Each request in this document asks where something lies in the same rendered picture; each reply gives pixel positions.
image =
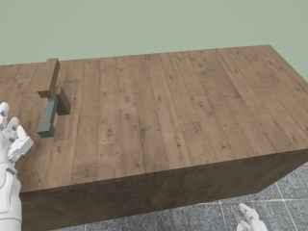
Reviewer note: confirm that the counter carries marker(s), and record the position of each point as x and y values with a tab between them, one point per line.
144	133

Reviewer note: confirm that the robot left hand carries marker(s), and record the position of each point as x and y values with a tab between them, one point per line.
11	147

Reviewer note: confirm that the robot right hand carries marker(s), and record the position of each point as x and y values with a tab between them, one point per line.
253	218

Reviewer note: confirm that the tap lever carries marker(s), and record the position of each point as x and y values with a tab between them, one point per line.
46	128

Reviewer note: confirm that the left robot forearm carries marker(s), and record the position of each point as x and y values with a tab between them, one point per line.
10	203

